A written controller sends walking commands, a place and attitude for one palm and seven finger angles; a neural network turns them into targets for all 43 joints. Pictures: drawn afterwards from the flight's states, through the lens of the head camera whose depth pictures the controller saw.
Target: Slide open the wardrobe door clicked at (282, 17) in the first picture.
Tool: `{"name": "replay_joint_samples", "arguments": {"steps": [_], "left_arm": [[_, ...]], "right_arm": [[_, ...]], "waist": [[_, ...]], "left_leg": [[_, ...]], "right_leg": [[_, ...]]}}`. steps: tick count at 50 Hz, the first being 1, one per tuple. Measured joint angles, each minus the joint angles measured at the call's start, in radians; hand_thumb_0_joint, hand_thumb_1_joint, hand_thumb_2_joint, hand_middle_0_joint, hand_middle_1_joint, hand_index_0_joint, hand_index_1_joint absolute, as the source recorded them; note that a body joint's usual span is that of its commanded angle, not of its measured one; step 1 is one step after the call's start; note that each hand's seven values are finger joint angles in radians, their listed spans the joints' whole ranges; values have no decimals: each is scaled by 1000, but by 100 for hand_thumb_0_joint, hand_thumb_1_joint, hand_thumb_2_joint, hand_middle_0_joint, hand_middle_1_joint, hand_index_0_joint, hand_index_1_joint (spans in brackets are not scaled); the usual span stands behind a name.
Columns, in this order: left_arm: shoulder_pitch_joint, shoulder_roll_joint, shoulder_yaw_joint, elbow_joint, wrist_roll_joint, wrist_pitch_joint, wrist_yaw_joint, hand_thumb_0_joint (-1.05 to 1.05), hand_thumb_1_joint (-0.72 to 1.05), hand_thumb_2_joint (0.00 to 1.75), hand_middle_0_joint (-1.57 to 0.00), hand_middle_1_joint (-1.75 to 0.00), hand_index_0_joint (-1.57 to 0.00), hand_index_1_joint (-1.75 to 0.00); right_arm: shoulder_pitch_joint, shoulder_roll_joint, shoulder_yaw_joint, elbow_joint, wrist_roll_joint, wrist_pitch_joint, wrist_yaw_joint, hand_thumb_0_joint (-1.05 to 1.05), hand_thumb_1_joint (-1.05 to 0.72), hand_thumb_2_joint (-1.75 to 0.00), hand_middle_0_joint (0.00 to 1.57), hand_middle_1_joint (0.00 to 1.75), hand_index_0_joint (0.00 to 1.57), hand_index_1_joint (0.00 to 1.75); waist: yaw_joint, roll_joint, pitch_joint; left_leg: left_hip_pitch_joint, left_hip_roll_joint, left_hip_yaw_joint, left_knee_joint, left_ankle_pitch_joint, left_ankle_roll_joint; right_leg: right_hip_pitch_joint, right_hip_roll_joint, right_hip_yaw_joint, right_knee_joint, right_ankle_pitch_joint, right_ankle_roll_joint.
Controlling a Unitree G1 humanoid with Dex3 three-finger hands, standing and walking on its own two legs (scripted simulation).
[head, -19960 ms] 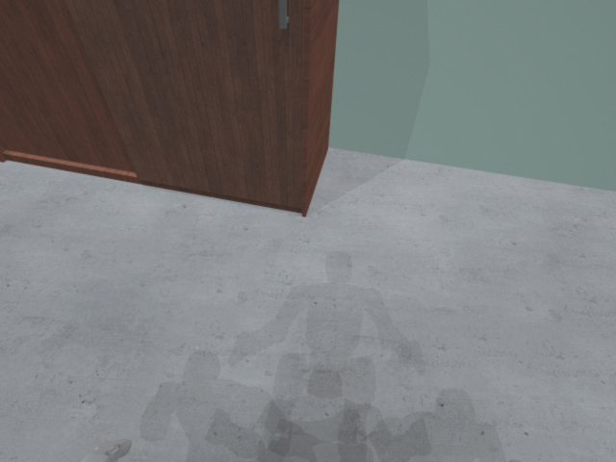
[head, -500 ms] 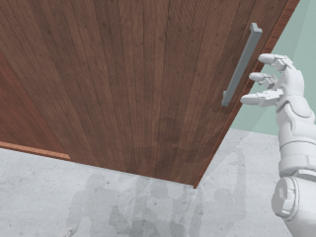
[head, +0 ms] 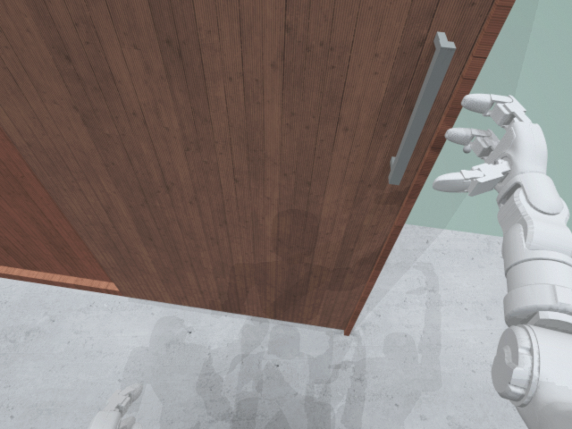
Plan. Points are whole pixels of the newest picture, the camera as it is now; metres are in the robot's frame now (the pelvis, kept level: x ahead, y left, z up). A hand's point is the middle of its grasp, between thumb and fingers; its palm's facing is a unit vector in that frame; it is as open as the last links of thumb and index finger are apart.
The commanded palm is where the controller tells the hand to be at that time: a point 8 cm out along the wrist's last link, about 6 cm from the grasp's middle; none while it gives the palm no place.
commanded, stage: move the hooked fingers beside the handle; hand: right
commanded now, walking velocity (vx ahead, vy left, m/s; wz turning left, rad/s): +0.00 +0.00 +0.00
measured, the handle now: (414, 117) +0.53 -0.14 +0.18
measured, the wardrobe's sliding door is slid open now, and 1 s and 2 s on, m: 0.00 0.00 0.00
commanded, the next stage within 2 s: feel for the door with the fingertips in 1.56 s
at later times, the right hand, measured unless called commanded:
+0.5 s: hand (466, 155) +0.45 -0.20 +0.17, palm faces +0.08 +1.00 +0.00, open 14.0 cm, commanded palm +0.42 -0.24 +0.17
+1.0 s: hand (471, 153) +0.45 -0.20 +0.17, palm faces +0.09 +1.00 +0.01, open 14.0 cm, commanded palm +0.43 -0.25 +0.18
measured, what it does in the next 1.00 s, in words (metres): stands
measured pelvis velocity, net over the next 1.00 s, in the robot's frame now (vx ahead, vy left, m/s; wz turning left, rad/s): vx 0.00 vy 0.00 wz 0.01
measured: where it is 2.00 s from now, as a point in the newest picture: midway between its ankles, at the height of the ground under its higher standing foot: outside the picture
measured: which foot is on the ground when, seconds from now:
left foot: down 0.00-1.00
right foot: down 0.00-1.00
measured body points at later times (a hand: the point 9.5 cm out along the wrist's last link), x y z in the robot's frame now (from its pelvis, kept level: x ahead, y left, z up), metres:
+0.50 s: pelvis +0.00 +0.00 +0.00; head +0.02 +0.01 +0.45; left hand +0.09 +0.26 -0.11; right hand +0.44 -0.25 +0.18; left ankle +0.02 +0.12 -0.74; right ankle -0.02 -0.10 -0.74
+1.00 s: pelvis +0.00 +0.00 +0.00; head +0.03 +0.01 +0.45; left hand +0.09 +0.26 -0.11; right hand +0.44 -0.26 +0.18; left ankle +0.02 +0.12 -0.74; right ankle -0.02 -0.10 -0.74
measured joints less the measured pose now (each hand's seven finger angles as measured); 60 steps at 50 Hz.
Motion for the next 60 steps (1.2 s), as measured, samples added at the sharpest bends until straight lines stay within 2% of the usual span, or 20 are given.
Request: {"name": "replay_joint_samples", "arguments": {"steps": [4,10,17,21,25,27,34,42,51,55,60], "left_arm": [[-6,-11,-10,8,1,5,-7,1,90,90,-20,-30,-20,-30],[3,-23,-15,-14,9,24,-19,1,90,90,-20,-30,-20,-30],[42,-26,-6,-2,5,28,-17,1,90,90,-20,-30,-20,-30],[38,-18,-8,16,-1,33,-9,1,90,90,-20,-30,-20,-30],[23,-8,-4,9,-3,31,-6,1,90,90,-20,-30,-20,-30],[15,-5,-2,4,0,26,-5,1,90,90,-20,-30,-20,-30],[1,-12,-5,4,7,13,-3,1,90,90,-20,-30,-20,-30],[10,-10,-10,-14,1,31,-8,1,90,90,-20,-30,-20,-30],[27,-11,-7,7,4,24,0,1,90,90,-20,-30,-20,-30],[30,-6,-4,14,3,20,-2,1,90,90,-20,-30,-20,-30],[28,-5,-6,1,5,30,-11,1,90,90,-20,-30,-20,-30]], "right_arm": [[-34,20,4,37,-5,3,-14,-1,50,-30,30,120,30,120],[-23,7,-35,69,-43,22,-46,-1,50,-30,30,120,30,120],[67,15,-38,-72,-19,-14,-32,-1,50,-30,30,120,30,120],[45,5,-25,-44,-8,29,-15,-1,50,-30,30,120,30,120],[19,-6,-5,4,-15,74,-23,-1,50,-30,30,120,30,120],[15,0,-3,7,-18,69,-31,-1,50,-30,30,120,30,120],[10,19,-20,-20,-19,-2,-36,-1,50,-30,30,120,30,120],[-2,-35,-39,67,-26,40,-13,-1,50,-30,30,120,30,120],[3,-28,-33,21,-16,-8,-1,-1,50,-30,30,120,30,120],[-26,-29,-18,43,-10,6,5,-1,50,-30,30,120,30,120],[-12,-29,-46,68,-5,30,8,-1,50,-30,30,120,30,120]], "waist": [[6,4,-13],[21,1,-17],[4,0,-10],[3,0,-15],[7,-3,-8],[8,-3,-2],[10,9,-7],[18,0,-16],[11,10,0],[15,4,-11],[23,1,-28]], "left_leg": [[-2,3,-1,7,-6,-2],[-20,1,-18,16,-7,-3],[6,-8,-24,2,-5,-2],[20,-5,-12,-3,-7,-1],[11,0,-4,0,-5,-1],[4,1,-3,2,-3,-1],[3,-4,-8,3,-4,1],[-9,-6,-13,8,-6,2],[-9,-7,-3,9,-8,2],[-10,-4,-1,7,-9,0],[-20,-4,-14,12,-11,-4]], "right_leg": [[1,3,-1,1,-3,-2],[-6,2,-17,1,-6,-3],[21,-6,-23,-9,-9,0],[28,-4,-12,-9,-9,0],[14,0,-3,-4,-4,-1],[7,1,-2,-2,-2,-1],[9,-3,-7,-2,-4,2],[1,-5,-12,-2,-6,2],[-10,-7,-1,14,-12,2],[-13,-4,1,14,-14,0],[-13,-3,-12,10,-16,-3]]}}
